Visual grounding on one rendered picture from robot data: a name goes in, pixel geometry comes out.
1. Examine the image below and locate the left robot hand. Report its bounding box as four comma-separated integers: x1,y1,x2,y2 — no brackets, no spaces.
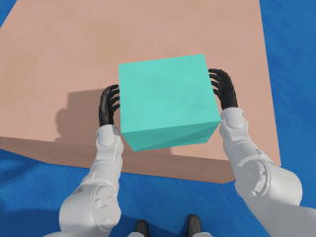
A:
99,84,120,127

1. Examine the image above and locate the pedestal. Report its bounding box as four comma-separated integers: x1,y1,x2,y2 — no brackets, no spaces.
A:
0,0,281,184

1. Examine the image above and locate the robot right forearm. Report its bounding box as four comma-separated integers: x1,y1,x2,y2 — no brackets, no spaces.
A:
219,107,303,193

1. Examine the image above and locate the robot foot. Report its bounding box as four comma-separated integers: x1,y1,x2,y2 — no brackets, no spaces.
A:
135,219,149,237
187,214,201,237

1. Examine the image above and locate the robot left forearm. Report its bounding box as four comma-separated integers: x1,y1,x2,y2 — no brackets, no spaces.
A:
58,124,124,230

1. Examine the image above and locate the left robot foot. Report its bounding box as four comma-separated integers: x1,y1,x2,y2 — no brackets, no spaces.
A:
135,219,149,237

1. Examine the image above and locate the right robot hand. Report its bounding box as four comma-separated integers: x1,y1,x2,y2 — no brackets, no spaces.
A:
207,68,238,110

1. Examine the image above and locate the left robot upper arm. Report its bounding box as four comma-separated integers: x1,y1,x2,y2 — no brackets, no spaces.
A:
42,185,121,237

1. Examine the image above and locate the right robot foot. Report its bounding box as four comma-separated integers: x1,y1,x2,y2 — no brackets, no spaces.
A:
187,214,201,237

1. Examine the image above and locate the carton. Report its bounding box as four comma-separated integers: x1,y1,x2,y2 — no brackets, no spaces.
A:
118,54,221,152

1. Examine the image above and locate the right robot upper arm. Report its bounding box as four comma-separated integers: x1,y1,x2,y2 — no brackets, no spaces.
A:
234,159,316,237

